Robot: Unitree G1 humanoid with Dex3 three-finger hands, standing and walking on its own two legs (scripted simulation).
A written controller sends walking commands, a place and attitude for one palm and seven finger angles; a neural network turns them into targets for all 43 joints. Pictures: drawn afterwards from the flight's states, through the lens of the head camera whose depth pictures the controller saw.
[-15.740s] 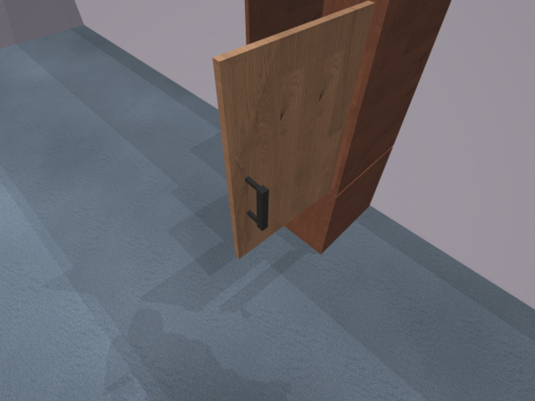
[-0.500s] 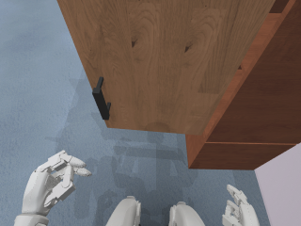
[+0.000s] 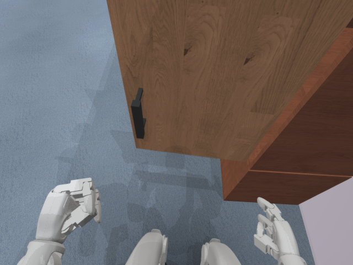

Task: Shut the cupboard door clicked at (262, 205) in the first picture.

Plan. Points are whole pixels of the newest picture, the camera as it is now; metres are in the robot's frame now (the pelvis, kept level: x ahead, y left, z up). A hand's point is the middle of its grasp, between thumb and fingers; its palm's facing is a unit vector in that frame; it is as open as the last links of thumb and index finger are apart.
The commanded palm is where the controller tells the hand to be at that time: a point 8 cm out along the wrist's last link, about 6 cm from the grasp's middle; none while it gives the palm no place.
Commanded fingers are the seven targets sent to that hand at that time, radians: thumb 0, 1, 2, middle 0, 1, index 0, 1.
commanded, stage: raise the hand and make a fist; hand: left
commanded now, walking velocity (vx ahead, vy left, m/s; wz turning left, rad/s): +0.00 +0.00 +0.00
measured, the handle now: (140, 114) +0.47 +0.15 +0.01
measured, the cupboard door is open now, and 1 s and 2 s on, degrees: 86 86 86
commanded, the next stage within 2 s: bring the fist close to the handle in 0.52 s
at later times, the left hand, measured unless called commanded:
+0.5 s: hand (102, 202) +0.23 +0.18 +0.04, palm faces -0.01 -1.00 -0.03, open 3.1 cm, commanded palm +0.21 +0.23 +0.04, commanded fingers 0.00 0.90 0.90 -1.30 -1.50 -1.30 -1.50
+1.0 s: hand (124, 182) +0.27 +0.14 +0.03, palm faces -0.04 -1.00 -0.03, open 3.1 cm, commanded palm +0.26 +0.20 +0.03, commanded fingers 0.00 0.90 0.90 -1.30 -1.50 -1.30 -1.50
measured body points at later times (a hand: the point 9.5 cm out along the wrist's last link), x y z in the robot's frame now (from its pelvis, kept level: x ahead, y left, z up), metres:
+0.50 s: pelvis +0.01 -0.01 +0.00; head +0.09 +0.01 +0.44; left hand +0.22 +0.23 +0.05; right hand +0.19 -0.25 -0.07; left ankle +0.04 +0.06 -0.62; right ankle +0.03 -0.12 -0.62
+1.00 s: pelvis +0.01 -0.03 -0.01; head +0.09 -0.01 +0.44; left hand +0.27 +0.20 +0.04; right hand +0.19 -0.26 -0.09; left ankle +0.04 +0.06 -0.62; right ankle +0.03 -0.12 -0.62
